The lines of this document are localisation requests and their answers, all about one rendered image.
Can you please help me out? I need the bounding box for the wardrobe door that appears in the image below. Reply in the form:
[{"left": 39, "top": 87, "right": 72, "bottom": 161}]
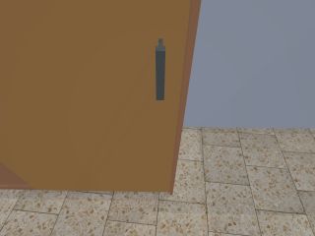
[
  {"left": 0, "top": 162, "right": 28, "bottom": 185},
  {"left": 0, "top": 0, "right": 191, "bottom": 193}
]

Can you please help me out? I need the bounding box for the handle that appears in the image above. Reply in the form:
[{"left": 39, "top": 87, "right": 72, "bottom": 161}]
[{"left": 156, "top": 38, "right": 165, "bottom": 100}]

